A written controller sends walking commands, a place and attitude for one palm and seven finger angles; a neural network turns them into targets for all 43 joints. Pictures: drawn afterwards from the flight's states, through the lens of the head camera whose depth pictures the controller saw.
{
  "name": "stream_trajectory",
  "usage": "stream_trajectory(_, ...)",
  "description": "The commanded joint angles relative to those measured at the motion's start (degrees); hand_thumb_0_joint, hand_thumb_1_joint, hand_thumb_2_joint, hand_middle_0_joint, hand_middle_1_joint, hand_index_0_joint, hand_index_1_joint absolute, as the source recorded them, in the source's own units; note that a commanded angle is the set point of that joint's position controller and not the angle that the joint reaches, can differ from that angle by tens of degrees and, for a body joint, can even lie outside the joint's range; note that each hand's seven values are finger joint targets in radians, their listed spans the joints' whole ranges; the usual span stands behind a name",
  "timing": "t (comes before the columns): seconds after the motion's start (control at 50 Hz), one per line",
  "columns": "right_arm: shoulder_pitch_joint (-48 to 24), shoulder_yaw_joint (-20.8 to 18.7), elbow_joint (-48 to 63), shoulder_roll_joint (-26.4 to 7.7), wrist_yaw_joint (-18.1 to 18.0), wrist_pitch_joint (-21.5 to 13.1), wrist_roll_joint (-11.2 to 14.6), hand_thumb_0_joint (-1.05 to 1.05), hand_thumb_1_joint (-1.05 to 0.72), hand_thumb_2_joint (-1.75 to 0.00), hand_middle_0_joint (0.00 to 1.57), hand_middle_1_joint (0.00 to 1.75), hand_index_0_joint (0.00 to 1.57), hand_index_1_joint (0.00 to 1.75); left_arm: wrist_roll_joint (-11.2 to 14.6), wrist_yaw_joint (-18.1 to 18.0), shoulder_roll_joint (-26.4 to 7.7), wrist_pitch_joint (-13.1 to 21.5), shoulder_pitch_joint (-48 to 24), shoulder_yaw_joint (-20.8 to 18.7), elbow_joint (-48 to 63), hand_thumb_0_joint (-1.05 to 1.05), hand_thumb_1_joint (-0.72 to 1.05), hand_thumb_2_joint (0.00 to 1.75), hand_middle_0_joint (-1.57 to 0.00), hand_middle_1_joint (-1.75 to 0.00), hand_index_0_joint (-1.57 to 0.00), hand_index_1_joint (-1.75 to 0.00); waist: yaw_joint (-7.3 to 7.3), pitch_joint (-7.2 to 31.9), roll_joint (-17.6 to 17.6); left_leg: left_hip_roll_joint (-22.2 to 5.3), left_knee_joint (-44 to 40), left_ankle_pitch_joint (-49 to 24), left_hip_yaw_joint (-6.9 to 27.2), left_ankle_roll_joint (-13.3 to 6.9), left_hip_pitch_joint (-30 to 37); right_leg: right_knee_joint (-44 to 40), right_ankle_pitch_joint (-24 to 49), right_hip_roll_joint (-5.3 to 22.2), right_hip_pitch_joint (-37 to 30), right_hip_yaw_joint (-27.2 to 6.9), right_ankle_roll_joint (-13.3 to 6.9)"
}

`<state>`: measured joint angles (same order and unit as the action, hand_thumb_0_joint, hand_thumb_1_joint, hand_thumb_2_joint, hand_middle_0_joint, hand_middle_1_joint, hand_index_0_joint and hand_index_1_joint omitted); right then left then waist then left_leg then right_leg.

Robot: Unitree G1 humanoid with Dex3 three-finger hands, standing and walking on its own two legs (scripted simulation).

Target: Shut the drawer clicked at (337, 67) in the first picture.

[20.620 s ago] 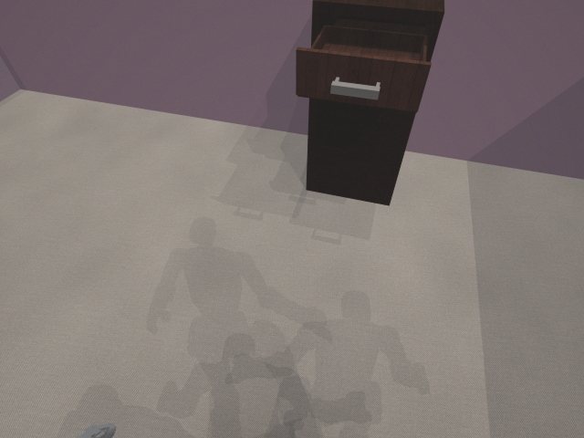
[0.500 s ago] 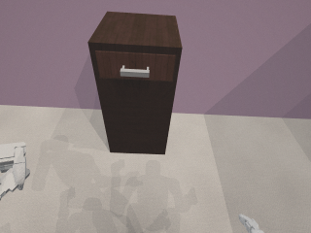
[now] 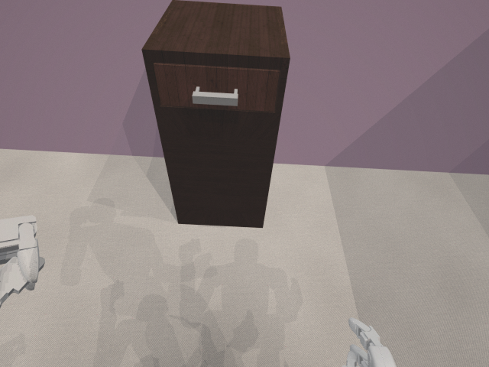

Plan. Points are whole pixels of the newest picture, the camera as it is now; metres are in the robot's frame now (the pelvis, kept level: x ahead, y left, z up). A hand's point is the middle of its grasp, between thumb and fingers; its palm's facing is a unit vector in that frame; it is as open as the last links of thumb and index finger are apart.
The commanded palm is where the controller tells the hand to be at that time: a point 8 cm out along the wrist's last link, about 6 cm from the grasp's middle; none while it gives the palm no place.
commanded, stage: stop stepping back and stand still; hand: left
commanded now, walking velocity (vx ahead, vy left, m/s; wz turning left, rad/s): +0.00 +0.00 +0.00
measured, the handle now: (216, 94) +0.86 +0.12 -0.01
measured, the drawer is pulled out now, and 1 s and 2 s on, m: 0.00 0.00 0.00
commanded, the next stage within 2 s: let the arm hang, fingers relaxed in 0.40 s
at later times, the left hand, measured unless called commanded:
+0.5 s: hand (58, 251) +0.21 +0.23 +0.17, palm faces +0.31 -0.82 -0.49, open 3.2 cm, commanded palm none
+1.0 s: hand out of the picture -0.06 +0.20 -0.17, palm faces +0.07 -0.97 -0.23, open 4.4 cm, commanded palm none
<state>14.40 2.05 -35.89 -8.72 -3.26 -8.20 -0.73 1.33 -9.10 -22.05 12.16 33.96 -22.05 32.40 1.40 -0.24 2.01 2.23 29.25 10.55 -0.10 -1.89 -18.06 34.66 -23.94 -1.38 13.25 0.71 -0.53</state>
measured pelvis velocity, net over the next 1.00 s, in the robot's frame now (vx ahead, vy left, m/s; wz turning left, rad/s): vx -0.01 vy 0.01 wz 0.05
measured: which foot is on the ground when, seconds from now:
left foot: down 0.00-1.00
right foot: down 0.00-1.00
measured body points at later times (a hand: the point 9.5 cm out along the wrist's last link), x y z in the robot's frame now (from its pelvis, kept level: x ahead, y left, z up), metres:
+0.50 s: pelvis +0.03 +0.00 +0.01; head +0.04 +0.00 +0.45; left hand +0.19 +0.27 +0.19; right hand +0.21 -0.24 -0.07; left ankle +0.04 +0.10 -0.73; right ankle -0.02 -0.10 -0.73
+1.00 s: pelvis -0.01 +0.01 +0.01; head +0.02 +0.02 +0.46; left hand -0.07 +0.26 -0.15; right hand -0.01 -0.23 -0.15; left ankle +0.04 +0.10 -0.73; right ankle -0.02 -0.10 -0.73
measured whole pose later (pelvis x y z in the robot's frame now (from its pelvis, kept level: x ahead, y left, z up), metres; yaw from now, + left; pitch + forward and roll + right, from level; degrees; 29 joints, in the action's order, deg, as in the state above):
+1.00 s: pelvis -0.01 +0.01 +0.01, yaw +3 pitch -2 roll -1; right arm 16.7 0.4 -62.1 -9.9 -1.4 2.1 -0.9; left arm -0.9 -1.1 -12.8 -1.3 18.9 -1.3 -64.2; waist -0.8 -5.7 0.1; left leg 2.0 26.5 9.0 2.7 -1.9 -15.8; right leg 23.9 -14.1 -1.6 8.4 4.0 -1.7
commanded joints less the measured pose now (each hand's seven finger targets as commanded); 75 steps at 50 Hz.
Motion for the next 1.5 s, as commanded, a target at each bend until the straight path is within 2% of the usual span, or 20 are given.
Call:
stream_trajectory(0.0,-5.9,-3.7,8.9,-9.1,-0.1,-1.4,-0.2,0.0,-0.9,-0.9,0.2,0.3,0.2,0.3,0.8,-0.1,-8.8,4.2,5.2,-6.2,10.9,0.0,0.9,0.9,-1.4,-1.6,-1.4,-1.6,-0.47,2.4,-3.0,-4.8,-2.2,8.1,4.6,0.5,-6.0,-17.3,4.6,7.0,-6.5,-8.7,-3.4)
stream_trajectory(0.04,-5.1,-4.8,8.3,-9.2,0.0,-0.3,0.6,0.0,-0.9,-0.9,0.2,0.3,0.2,0.3,1.8,0.0,-8.2,3.5,4.6,-6.1,8.7,0.0,0.9,0.9,-1.4,-1.6,-1.4,-1.6,-0.35,0.7,5.2,-3.3,7.7,6.7,2.8,1.4,-4.6,-22.4,-3.9,13.2,0.8,-19.1,-6.4)
stream_trajectory(0.06,-5.5,-4.9,8.3,-9.6,0.1,0.2,0.9,0.0,-0.9,-0.9,0.2,0.3,0.2,0.3,2.2,-0.3,-8.7,3.3,3.5,-6.6,9.1,0.0,0.9,0.9,-1.4,-1.6,-1.4,-1.6,-0.11,0.6,5.0,-3.5,10.0,4.7,2.2,1.6,-5.0,-21.6,3.0,14.7,-0.2,-19.6,-7.4)
stream_trajectory(0.08,-5.3,-4.4,8.3,-9.0,0.0,0.5,1.0,0.0,-0.9,-0.9,0.2,0.3,0.2,0.3,2.1,-0.5,-8.1,3.5,2.7,-5.8,8.9,0.0,0.9,0.9,-1.4,-1.6,-1.4,-1.6,0.13,1.0,4.2,-3.9,8.6,2.9,2.2,1.5,-4.5,-18.8,12.5,14.6,-2.6,-16.8,-7.7)
stream_trajectory(0.12,-6.0,-4.0,8.4,-8.9,-0.5,0.3,1.1,0.0,-0.9,-0.9,0.2,0.3,0.2,0.3,1.7,-0.5,-8.4,4.0,1.7,-5.4,9.1,0.0,0.9,0.9,-1.4,-1.6,-1.4,-1.6,-0.27,2.4,0.1,-4.3,0.1,-2.4,1.5,0.8,2.0,-13.2,24.5,10.8,-3.7,-9.4,-4.2)
stream_trajectory(0.16,-7.0,-4.2,8.9,-9.7,-1.2,-0.1,1.1,0.0,-0.9,-0.9,0.2,0.3,0.2,0.3,1.5,-0.3,-8.5,4.2,0.7,-5.1,10.2,0.0,0.9,0.9,-1.4,-1.6,-1.4,-1.6,-0.9,4.9,-3.6,-6.2,-3.0,-19.7,3.2,-0.5,9.9,-8.2,30.6,5.1,-3.6,-3.6,-0.2)
stream_trajectory(0.2,-6.3,-3.9,9.1,-9.5,-1.3,0.1,1.2,0.0,-0.9,-0.9,0.2,0.3,0.2,0.3,1.0,-0.1,-9.4,4.4,0.5,-5.3,11.8,0.0,0.9,0.9,-1.4,-1.6,-1.4,-1.6,-1.28,8.2,-7.0,-8.1,-2.7,-33.0,6.2,-1.4,13.5,-4.2,31.4,2.9,-4.2,-0.5,1.2)
stream_trajectory(0.24,-6.7,-4.2,9.7,-9.8,-1.0,0.1,1.3,0.0,-0.9,-0.9,0.2,0.3,0.2,0.3,0.9,0.2,-9.0,4.5,1.0,-4.7,12.3,0.0,0.9,0.9,-1.4,-1.6,-1.4,-1.6,-1.58,7.6,-6.8,-8.9,-3.5,-30.0,7.2,-1.6,11.8,-6.3,23.9,2.2,-4.5,-0.7,1.3)
stream_trajectory(0.36,-7.0,-4.8,10.3,-9.7,-0.4,1.2,1.6,0.0,-0.9,-0.9,0.2,0.3,0.2,0.3,1.9,0.1,-9.8,4.6,7.1,-7.4,11.2,0.0,0.9,0.9,-1.4,-1.6,-1.4,-1.6,-1.16,9.0,-2.9,-5.8,0.0,-21.6,3.1,0.3,6.7,-10.4,37.1,5.9,-9.7,-4.6,0.0)
stream_trajectory(0.46,-7.8,-4.7,10.7,-9.7,-0.8,2.1,1.6,0.0,-0.9,-0.9,0.2,0.3,0.2,0.3,2.3,0.2,-9.1,4.3,5.6,-6.6,10.3,0.0,0.9,0.9,-1.4,-1.6,-1.4,-1.6,-0.93,6.6,-4.6,-5.9,-1.8,-17.1,3.4,0.4,6.7,-12.2,30.8,5.4,-6.7,-4.7,0.0)
stream_trajectory(0.48,-12.0,-7.3,-1.6,-20.5,4.2,-0.2,2.1,0.0,-0.9,-0.9,0.2,0.3,0.2,0.3,-3.4,8.2,-4.0,-5.3,-5.8,16.3,-36.6,0.0,0.9,0.9,-1.4,-1.6,-1.4,-1.6,0.36,2.7,-4.3,-7.3,7.7,-19.0,4.8,0.0,2.9,-3.9,36.6,10.9,1.6,-1.6,-1.9)
stream_trajectory(0.5,-6.8,-7.6,-1.5,-17.6,4.0,2.6,1.9,0.0,-0.9,-0.9,0.2,0.3,0.2,0.3,-2.9,9.0,-2.8,-9.2,-6.6,14.7,-38.1,0.0,0.9,0.9,-1.36,-1.56,-1.36,-1.56,-0.11,6.4,-3.5,-7.1,6.2,-14.8,5.0,0.4,5.9,-5.4,30.5,9.9,3.1,-5.6,-2.6)
stream_trajectory(0.54,-5.7,-5.9,-1.5,-15.5,3.7,4.5,0.6,0.0,-0.9,-0.9,0.2,0.3,0.2,0.3,-3.2,9.3,-1.4,-10.4,-10.8,15.9,-43.4,0.0,0.9,0.9,-1.28,-1.47,-1.28,-1.47,-0.81,3.6,2.7,-7.6,3.9,-4.7,7.9,-1.8,0.8,-6.3,16.4,8.5,4.8,-4.0,-2.4)
stream_trajectory(0.56,-5.4,-5.6,-1.8,-15.3,3.5,5.0,0.0,0.0,-0.9,-0.9,0.2,0.3,0.2,0.3,-3.5,9.2,-1.7,-10.5,-13.8,16.7,-46.7,0.0,0.9,0.9,-1.24,-1.43,-1.24,-1.43,-0.79,3.0,9.6,-7.5,3.9,-5.4,8.7,-1.9,0.2,-7.1,14.9,8.1,4.4,-4.4,-2.8)
stream_trajectory(0.6,-6.0,-5.4,-3.3,-16.1,3.2,5.8,-0.4,0.0,-0.9,-0.9,0.2,0.3,0.2,0.3,-3.3,9.2,-2.2,-10.9,-17.9,17.1,-54.0,0.0,0.9,0.9,-1.16,-1.34,-1.16,-1.34,-0.64,2.0,10.7,-5.9,4.2,-7.1,8.2,-1.9,0.9,-8.0,17.0,9.3,3.8,-5.1,-4.1)
stream_trajectory(0.7,-6.5,-3.5,-10.0,-13.5,2.5,7.5,-1.1,0.0,-0.9,-0.9,0.2,0.3,0.2,0.3,-2.5,8.2,0.1,-12.6,-20.3,19.1,-73.0,0.0,0.9,0.9,-0.96,-1.12,-0.96,-1.12,-2.14,0.4,-6.7,-7.4,-5.5,-7.4,11.6,-2.5,-0.5,-9.0,9.4,5.9,-3.5,-3.8,-2.2)
stream_trajectory(0.82,-2.1,-3.1,-18.0,-9.6,1.3,8.2,-0.8,0.0,-0.9,-0.9,0.2,0.3,0.2,0.3,-2.2,8.0,4.0,-12.3,-16.9,19.2,-87.4,0.0,0.9,0.9,-0.72,-0.86,-0.72,-0.86,-1.94,0.1,-12.5,-6.7,-9.4,3.5,10.7,-1.6,1.4,-14.7,6.0,6.2,-5.4,-4.2,-3.2)
stream_trajectory(1.02,3.6,-4.0,-25.0,-9.5,0.8,8.4,-0.1,0.0,-0.9,-0.9,0.2,0.3,0.2,0.3,-1.8,7.8,4.0,-11.8,-14.9,20.3,-96.2,0.0,0.9,0.9,-0.32,-0.43,-0.32,-0.43,-1.14,-3.1,-2.1,-7.3,-10.6,4.4,10.3,-1.8,4.4,-17.1,4.4,6.2,-2.3,-3.6,-3.4)
stream_trajectory(1.28,3.6,-4.0,-26.9,-7.8,0.9,8.1,-0.4,0.0,-0.9,-0.9,0.2,0.3,0.2,0.3,-2.1,7.4,4.9,-11.7,-15.3,20.0,-97.0,0.0,0.9,0.9,-0.2,-0.3,-0.2,-0.3,-1.14,-5.8,-2.9,-6.9,-11.6,5.0,9.5,-1.5,3.7,-17.2,2.5,6.5,0.3,-4.5,-3.2)
stream_trajectory(1.48,1.9,-3.8,-27.1,-8.2,0.9,7.5,-0.3,0.0,-0.9,-0.9,0.2,0.3,0.2,0.3,-1.9,7.4,4.4,-11.1,-18.3,19.8,-96.2,0.0,0.9,0.9,-0.2,-0.3,-0.2,-0.3,-1.08,-4.1,-3.1,-7.1,-9.7,-4.3,8.0,-0.9,6.0,-17.7,9.2,7.2,-2.0,-4.6,-3.1)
